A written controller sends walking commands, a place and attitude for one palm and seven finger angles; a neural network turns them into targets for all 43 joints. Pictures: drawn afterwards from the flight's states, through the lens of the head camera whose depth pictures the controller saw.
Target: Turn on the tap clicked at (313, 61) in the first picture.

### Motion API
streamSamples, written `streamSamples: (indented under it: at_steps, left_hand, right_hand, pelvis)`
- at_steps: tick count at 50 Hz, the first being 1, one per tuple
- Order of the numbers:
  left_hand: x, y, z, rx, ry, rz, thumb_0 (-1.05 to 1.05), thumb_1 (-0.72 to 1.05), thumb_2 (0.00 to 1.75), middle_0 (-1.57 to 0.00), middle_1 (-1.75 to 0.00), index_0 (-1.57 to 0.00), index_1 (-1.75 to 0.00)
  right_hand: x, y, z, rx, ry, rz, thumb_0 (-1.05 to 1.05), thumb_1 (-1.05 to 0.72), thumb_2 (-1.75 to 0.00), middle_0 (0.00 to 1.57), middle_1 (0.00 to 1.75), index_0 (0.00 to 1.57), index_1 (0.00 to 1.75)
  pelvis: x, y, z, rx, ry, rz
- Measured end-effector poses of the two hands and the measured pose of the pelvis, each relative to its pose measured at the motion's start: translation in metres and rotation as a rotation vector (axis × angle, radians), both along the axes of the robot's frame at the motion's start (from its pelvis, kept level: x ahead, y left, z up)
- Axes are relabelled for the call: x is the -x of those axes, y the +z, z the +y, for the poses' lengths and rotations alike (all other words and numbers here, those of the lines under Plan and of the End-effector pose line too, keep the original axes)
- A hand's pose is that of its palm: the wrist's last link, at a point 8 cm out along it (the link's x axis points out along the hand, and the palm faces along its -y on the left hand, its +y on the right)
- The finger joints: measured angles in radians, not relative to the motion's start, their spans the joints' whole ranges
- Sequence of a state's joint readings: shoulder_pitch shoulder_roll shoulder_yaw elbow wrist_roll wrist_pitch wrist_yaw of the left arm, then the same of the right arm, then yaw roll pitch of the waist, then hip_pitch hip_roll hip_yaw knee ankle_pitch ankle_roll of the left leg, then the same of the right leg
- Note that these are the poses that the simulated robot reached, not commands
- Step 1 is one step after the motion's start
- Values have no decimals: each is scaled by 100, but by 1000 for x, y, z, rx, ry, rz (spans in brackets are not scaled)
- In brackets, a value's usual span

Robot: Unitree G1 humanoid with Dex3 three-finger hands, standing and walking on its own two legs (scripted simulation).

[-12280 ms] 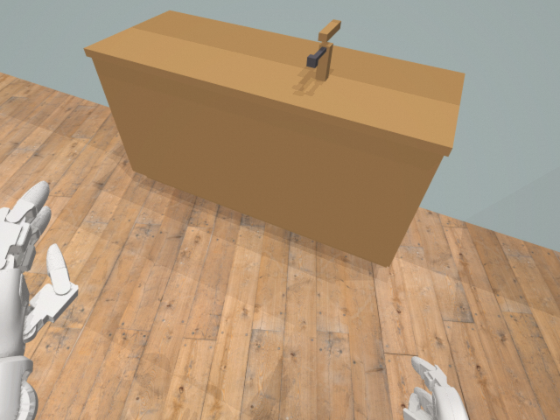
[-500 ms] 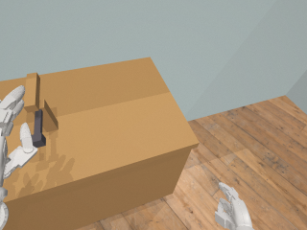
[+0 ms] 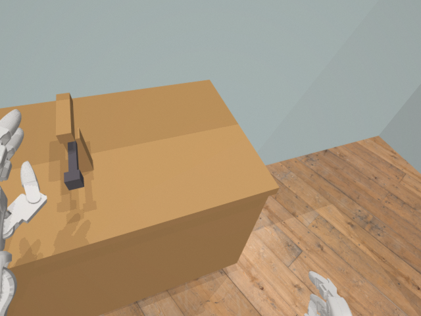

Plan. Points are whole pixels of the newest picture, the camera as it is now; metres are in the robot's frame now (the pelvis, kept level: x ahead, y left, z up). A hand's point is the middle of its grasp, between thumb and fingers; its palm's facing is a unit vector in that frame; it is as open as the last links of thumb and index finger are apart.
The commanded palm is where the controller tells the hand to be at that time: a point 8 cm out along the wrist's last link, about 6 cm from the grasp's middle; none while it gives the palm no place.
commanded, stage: come to a stop and stand still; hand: left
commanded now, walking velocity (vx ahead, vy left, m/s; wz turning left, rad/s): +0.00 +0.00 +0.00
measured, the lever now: (74, 179) +0.33 +0.31 +0.04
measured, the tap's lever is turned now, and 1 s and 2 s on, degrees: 0 0 0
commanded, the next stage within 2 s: look again from close up in 0.42 s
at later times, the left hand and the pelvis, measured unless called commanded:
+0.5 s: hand (57, 183) +0.25 +0.26 +0.16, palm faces +0.38 -0.85 -0.36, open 7.4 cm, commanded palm +0.19 +0.29 +0.18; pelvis +0.03 +0.01 +0.00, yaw +0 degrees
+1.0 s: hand (69, 185) +0.25 +0.24 +0.16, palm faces +0.38 -0.85 -0.36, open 7.4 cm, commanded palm +0.19 +0.27 +0.18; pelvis +0.03 -0.01 +0.00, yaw +1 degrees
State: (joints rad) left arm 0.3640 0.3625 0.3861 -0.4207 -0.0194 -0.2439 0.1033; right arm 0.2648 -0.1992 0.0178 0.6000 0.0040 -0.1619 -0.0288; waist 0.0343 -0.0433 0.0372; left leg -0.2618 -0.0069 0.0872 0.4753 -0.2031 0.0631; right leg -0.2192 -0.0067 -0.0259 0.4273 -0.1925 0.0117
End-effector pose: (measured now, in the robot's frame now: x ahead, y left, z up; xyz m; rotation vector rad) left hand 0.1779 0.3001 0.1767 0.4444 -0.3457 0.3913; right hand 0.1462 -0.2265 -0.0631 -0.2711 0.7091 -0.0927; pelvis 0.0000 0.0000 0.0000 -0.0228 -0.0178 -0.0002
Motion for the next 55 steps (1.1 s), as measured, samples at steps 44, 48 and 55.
streamSamples:
  at_steps: [44, 48, 55]
  left_hand:
    - [-30, -4, -15, 26, -22, 93, 1, 89, 90, -21, -30, -21, -30]
    - [-30, -4, -18, 26, -23, 98, 1, 89, 90, -21, -30, -21, -30]
    - [-30, -1, -23, 23, -27, 94, 1, 89, 90, -21, -30, -21, -30]
  right_hand:
    - [-53, 2, 2, -27, 1, -7, 1, -90, -90, 21, 30, 20, 30]
    - [-52, 1, 0, -29, -2, -5, 1, -90, -90, 21, 30, 20, 30]
    - [-51, 2, -5, -35, -7, -5, 1, -90, -90, 21, 30, 20, 30]
  pelvis:
    - [-31, 4, -4, -1, 11, 19]
    - [-31, 4, -6, -1, 12, 20]
    - [-29, 5, -13, -7, 6, 21]
